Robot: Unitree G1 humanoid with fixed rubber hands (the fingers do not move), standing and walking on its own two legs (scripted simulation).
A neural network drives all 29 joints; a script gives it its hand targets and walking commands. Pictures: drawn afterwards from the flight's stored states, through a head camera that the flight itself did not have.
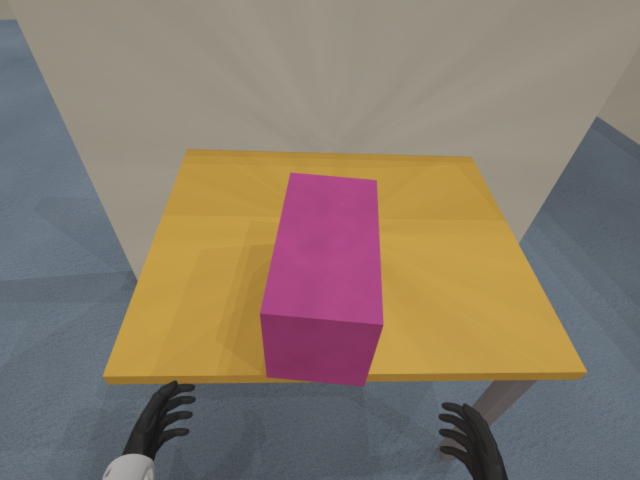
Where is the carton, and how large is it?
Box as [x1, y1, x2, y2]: [260, 173, 383, 385]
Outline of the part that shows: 290,173 260,310 266,374 268,377 364,385 383,324 376,180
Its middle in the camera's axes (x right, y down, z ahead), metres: +0.01 +0.05 +0.67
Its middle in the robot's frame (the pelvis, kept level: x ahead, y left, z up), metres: +0.47 +0.04 -0.05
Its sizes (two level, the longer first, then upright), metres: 0.309 0.160 0.186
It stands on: a table, 0.64 m high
